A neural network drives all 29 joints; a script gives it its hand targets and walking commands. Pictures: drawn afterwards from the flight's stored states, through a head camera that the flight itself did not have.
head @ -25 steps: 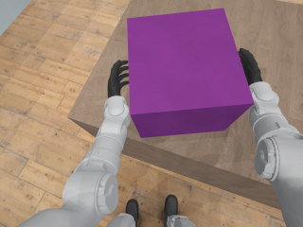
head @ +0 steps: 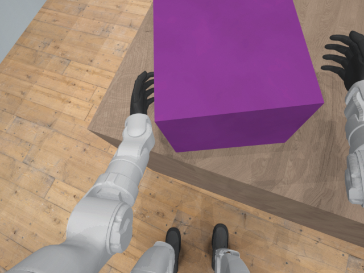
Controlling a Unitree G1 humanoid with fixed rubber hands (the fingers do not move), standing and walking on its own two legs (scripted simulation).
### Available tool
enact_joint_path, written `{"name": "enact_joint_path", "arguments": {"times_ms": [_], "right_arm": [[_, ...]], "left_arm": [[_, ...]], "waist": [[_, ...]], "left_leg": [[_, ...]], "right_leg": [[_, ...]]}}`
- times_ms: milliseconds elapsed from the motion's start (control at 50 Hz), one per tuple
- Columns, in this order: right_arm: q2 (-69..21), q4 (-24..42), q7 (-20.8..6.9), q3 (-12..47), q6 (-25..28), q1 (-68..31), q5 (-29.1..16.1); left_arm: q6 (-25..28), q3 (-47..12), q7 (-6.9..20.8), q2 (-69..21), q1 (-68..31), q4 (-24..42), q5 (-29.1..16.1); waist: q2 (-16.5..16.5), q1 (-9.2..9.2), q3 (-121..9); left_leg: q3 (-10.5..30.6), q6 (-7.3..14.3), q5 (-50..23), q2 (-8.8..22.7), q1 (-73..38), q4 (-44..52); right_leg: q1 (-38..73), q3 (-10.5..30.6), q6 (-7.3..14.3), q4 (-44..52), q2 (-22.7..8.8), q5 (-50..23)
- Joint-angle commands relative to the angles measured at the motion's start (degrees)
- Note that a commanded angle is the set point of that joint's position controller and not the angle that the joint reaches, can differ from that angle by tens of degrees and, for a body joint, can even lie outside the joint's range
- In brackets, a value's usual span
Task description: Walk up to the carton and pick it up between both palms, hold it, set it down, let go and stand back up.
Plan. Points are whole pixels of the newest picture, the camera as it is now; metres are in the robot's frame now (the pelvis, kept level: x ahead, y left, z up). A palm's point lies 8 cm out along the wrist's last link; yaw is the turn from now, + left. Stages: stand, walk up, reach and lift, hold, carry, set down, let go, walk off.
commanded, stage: set down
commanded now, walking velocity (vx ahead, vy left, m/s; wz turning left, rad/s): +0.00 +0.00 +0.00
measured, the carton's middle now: (223, 74) +0.52 +0.00 +0.00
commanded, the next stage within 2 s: none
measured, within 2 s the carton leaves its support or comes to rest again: neither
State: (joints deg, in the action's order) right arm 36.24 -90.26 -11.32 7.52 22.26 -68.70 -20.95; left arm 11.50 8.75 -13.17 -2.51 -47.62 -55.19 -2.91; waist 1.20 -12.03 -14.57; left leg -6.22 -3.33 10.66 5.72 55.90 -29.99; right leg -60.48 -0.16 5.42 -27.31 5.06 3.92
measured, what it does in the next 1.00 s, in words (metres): stands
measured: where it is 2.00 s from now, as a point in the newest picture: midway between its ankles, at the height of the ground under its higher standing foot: (195, 257)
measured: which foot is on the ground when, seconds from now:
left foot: down 0.00-1.00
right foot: down 0.00-1.00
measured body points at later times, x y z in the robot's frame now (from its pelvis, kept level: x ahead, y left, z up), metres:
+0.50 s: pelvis -0.03 +0.00 +0.00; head +0.12 -0.04 +0.43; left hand +0.40 +0.17 +0.03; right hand +0.47 -0.28 +0.04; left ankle -0.01 +0.16 -0.71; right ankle +0.05 -0.05 -0.71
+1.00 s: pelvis +0.01 +0.01 +0.02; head +0.12 +0.00 +0.46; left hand +0.35 +0.19 +0.02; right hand +0.41 -0.28 +0.02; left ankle -0.01 +0.16 -0.71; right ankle +0.05 -0.05 -0.71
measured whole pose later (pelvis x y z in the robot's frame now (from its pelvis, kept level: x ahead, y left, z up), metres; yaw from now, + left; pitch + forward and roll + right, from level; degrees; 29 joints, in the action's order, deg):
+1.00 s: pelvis +0.01 +0.01 +0.02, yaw +3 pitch +18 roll -1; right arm 35.1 -67.6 -19.2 2.9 20.6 -30.1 -27.7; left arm -0.3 -0.6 -13.7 -2.2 -16.0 -25.3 -0.2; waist 1.7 -4.6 -6.6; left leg 1.9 -3.3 14.1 3.5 33.5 -29.5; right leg -35.4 -2.5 4.9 -25.0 5.1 7.7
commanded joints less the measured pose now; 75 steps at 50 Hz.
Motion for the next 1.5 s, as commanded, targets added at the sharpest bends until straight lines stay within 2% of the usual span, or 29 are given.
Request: {"name": "enact_joint_path", "arguments": {"times_ms": [0, 100, 260, 300, 380, 440, 480, 500, 560, 660, 700, 760, 780, 800, 920, 940, 1040, 1120, 1140, 1180, 1260, 1280, 1300, 1320, 1360, 1400, 1420, 1460, 1480], "right_arm": [[10.37, 13.28, -1.4, 0.58, 1.13, -23.63, -3.41], [11.1, 14.0, -2.26, 2.65, -3.06, -21.97, -4.17], [13.06, 15.98, -2.49, 1.6, -5.77, -17.45, -4.38], [14.88, 18.46, -3.03, -0.32, -4.72, -12.31, -4.48], [14.64, 21.7, -4.38, -0.77, -5.22, -9.59, -5.56], [14.2, 23.84, -5.72, -2.08, -6.23, -7.71, -5.63], [14.99, 25.6, -6.44, -2.97, -6.55, -4.0, -5.63], [13.57, 26.29, -6.19, -2.49, -7.09, -4.93, -5.42], [12.83, 25.55, -6.86, -3.47, -8.35, -1.21, -5.35], [14.66, 25.61, -7.46, -5.54, -7.96, 6.67, -5.62], [15.42, 26.33, -7.23, -5.86, -6.59, 11.72, -5.01], [15.03, 25.35, -7.43, -6.08, -4.96, 16.93, -5.51], [15.14, 25.55, -7.35, -6.34, -4.19, 16.23, -5.78], [14.91, 26.54, -7.39, -6.74, -3.11, 20.11, -5.92], [13.5, 30.86, -7.88, -7.35, 2.46, 24.29, -7.72], [14.67, 32.64, -8.14, -8.53, 3.59, 24.63, -8.42], [15.23, 32.13, -9.49, -7.55, 6.51, 31.06, -10.17], [17.98, 27.74, -10.65, -7.26, 7.01, 36.77, -11.61], [18.14, 26.47, -10.67, -7.13, 6.94, 37.68, -11.43], [18.78, 26.59, -10.73, -6.76, 7.62, 40.48, -12.5], [18.01, 30.55, -10.5, -6.46, 8.71, 45.51, -13.12], [17.97, 30.94, -10.53, -5.89, 9.09, 48.17, -12.87], [17.02, 32.8, -10.27, -5.74, 9.45, 47.47, -13.14], [17.72, 33.39, -10.64, -6.6, 9.58, 48.0, -13.4], [15.77, 36.04, -11.01, -6.44, 9.17, 48.72, -13.21], [14.71, 36.98, -11.04, -7.12, 8.47, 48.99, -12.44], [15.07, 38.42, -11.62, -7.28, 8.48, 50.61, -13.11], [14.13, 38.78, -11.83, -7.54, 6.78, 48.62, -12.46], [13.71, 39.05, -12.11, -7.46, 6.04, 48.85, -12.79]], "left_arm": [[1.87, -1.02, -0.73, 7.71, -20.7, 16.08, -1.09], [-1.39, -0.92, 0.18, 6.87, -18.79, 12.57, -2.26], [-5.5, 0.65, 0.96, 8.3, -15.43, 14.98, -2.05], [-5.99, -0.84, 1.03, 7.12, -10.0, 18.81, -1.98], [-7.05, -1.94, 0.05, 7.32, -8.16, 20.68, -1.72], [-8.13, -3.95, -1.22, 6.7, -10.2, 26.06, -1.66], [-9.26, -5.12, -2.0, 5.56, -7.07, 29.85, -1.67], [-9.06, -4.53, -2.08, 7.11, -9.3, 29.1, -1.57], [-10.61, -5.03, -2.48, 6.86, -6.68, 30.04, -0.77], [-13.04, -6.52, -2.53, 4.86, 1.49, 36.11, 1.25], [-13.48, -7.04, -1.94, 4.39, 6.02, 38.57, 2.3], [-13.65, -8.04, -0.88, 2.98, 11.62, 36.93, 2.44], [-13.24, -7.82, -0.85, 3.1, 10.99, 36.95, 2.9], [-13.13, -8.89, -0.54, 2.18, 15.57, 37.23, 3.08], [-7.9, -9.8, -0.58, 1.49, 20.27, 39.37, 3.21], [-6.67, -9.92, -1.32, 1.57, 21.26, 43.65, 3.61], [-3.52, -12.92, -2.28, -0.8, 28.24, 46.04, 4.18], [-4.54, -14.42, -2.85, -2.84, 33.36, 47.57, 4.91], [-5.41, -14.23, -2.44, -2.87, 34.6, 45.63, 5.17], [-6.15, -14.37, -2.36, -3.71, 38.52, 47.24, 5.61], [-6.3, -13.55, -1.81, -3.35, 43.38, 50.59, 6.74], [-6.36, -14.06, -1.4, -4.36, 46.89, 50.68, 7.21], [-5.75, -12.73, -1.57, -3.27, 45.95, 52.66, 7.82], [-5.47, -14.0, -1.65, -3.75, 46.66, 53.48, 7.04], [-4.59, -12.92, -2.41, -1.65, 46.51, 55.22, 7.8], [-4.31, -13.78, -2.5, -1.47, 45.91, 53.94, 7.4], [-4.06, -14.27, -2.97, -1.7, 47.63, 57.12, 7.52], [-4.79, -14.57, -3.27, -1.22, 45.47, 54.59, 6.76], [-5.14, -14.58, -3.67, -1.24, 45.92, 55.11, 7.02]], "waist": [[-16.18, 1.32, -57.77], [-20.09, 1.76, -52.63], [-22.48, 2.65, -44.83], [-21.79, 3.93, -44.45], [-19.04, 3.48, -39.02], [-16.07, 3.62, -37.55], [-15.14, 4.32, -37.02], [-15.08, 3.68, -36.35], [-13.43, 4.37, -32.09], [-9.09, 6.39, -30.4], [-7.99, 7.96, -29.28], [-8.62, 9.27, -25.31], [-7.89, 8.8, -24.5], [-8.87, 9.93, -23.56], [-11.01, 9.28, -23.34], [-9.42, 8.78, -25.57], [-7.91, 8.25, -25.53], [-5.75, 8.97, -22.29], [-7.49, 9.93, -20.45], [-7.59, 10.13, -18.87], [-11.31, 11.44, -15.99], [-13.51, 12.32, -14.71], [-12.59, 11.23, -14.99], [-12.85, 12.41, -14.18], [-11.41, 10.77, -13.7], [-11.12, 11.38, -11.35], [-10.11, 10.51, -11.31], [-10.51, 10.87, -8.99], [-9.25, 10.08, -7.37]], "left_leg": [[-1.32, 1.68, -14.04, -5.1, -1.7, -1.82], [-0.65, 2.43, -9.04, -4.59, -2.06, -1.47], [0.76, 2.99, -8.32, -4.66, -4.17, -1.39], [1.83, 2.69, -10.5, -4.27, -6.3, -1.45], [3.25, 3.05, -6.27, -4.43, -8.49, -1.27], [3.96, 2.78, -3.02, -4.09, -12.88, -0.78], [4.49, 2.55, -3.52, -3.88, -14.95, -0.94], [4.16, 2.9, -1.18, -4.28, -13.93, -1.44], [4.71, 2.71, 0.29, -4.49, -13.59, -1.27], [5.71, 1.45, -3.05, -4.35, -17.65, -0.62], [6.11, 1.19, -7.12, -4.36, -18.79, -0.98], [6.54, 1.23, -6.69, -4.79, -18.91, -0.01], [6.84, 1.03, -7.01, -4.76, -18.99, 0.22], [7.31, 1.12, -8.01, -4.64, -20.48, 0.42], [7.46, 1.73, -9.16, -5.19, -22.15, 1.54], [7.55, 1.44, -10.36, -4.95, -23.31, 2.07], [7.49, 0.5, -15.43, -3.96, -29.74, 1.62], [8.34, -0.5, -20.7, -3.15, -36.49, 1.47], [8.27, -0.58, -19.61, -3.25, -36.24, 1.39], [8.17, -0.32, -20.05, -3.44, -36.74, 1.81], [8.01, 1.04, -15.43, -4.45, -34.1, 2.69], [8.02, 1.46, -14.65, -4.64, -32.97, 3.02], [7.73, 1.63, -13.59, -5.04, -32.39, 3.48], [8.08, 1.7, -11.92, -5.09, -31.52, 3.68], [7.42, 2.24, -7.94, -5.24, -30.99, 4.18], [7.08, 2.47, -4.61, -5.33, -29.95, 4.3], [7.56, 2.14, -4.35, -4.95, -31.56, 4.91], [7.15, 2.51, -0.26, -5.02, -28.75, 4.71], [7.21, 2.44, 1.71, -4.93, -28.74, 5.08]], "right_leg": [[59.46, 6.95, -7.53, -8.22, -2.63, -32.45], [58.56, 8.86, -7.22, -5.5, -3.11, -20.61], [58.93, 8.56, -7.33, -3.19, -3.49, -14.22], [59.82, 7.93, -7.04, -3.12, -3.29, -15.97], [55.86, 9.07, -6.76, -0.78, -4.38, -2.11], [51.15, 8.51, -5.59, 1.01, -4.23, 6.49], [50.49, 8.36, -5.24, 1.42, -4.17, 7.54], [49.65, 8.42, -5.38, 1.07, -4.0, 9.37], [50.17, 9.64, -5.29, 2.07, -5.24, 12.27], [52.05, 8.69, -4.11, 1.97, -4.54, 4.4], [55.55, 7.68, -3.85, 1.3, -4.41, -4.44], [57.64, 6.93, -3.77, 1.38, -4.56, -9.59], [57.02, 6.76, -3.83, 1.08, -4.63, -9.44], [57.97, 6.12, -3.73, 1.53, -4.44, -11.16], [61.14, 5.04, -4.33, 1.15, -4.5, -19.92], [60.88, 4.34, -4.26, 0.27, -4.1, -21.71], [56.55, 1.68, -3.18, -0.21, -1.85, -26.38], [52.23, 0.73, -1.57, 1.61, -0.86, -24.6], [52.57, 0.69, -1.25, 2.44, -1.07, -24.07], [53.98, 0.53, -1.08, 2.57, -1.35, -25.55], [59.19, 1.46, -1.51, 2.69, -2.56, -28.26], [61.65, 1.98, -1.74, 2.99, -2.89, -30.43], [62.76, 2.4, -1.99, 2.73, -3.36, -29.91], [62.11, 2.92, -2.19, 2.94, -3.88, -27.93], [60.96, 3.77, -2.26, 3.31, -4.45, -20.19], [59.89, 4.75, -2.11, 3.84, -5.11, -15.35], [58.44, 5.07, -2.04, 4.82, -5.34, -11.54], [56.72, 6.24, -1.9, 5.14, -6.02, -5.26], [55.57, 7.34, -1.92, 6.08, -6.73, 0.64]]}}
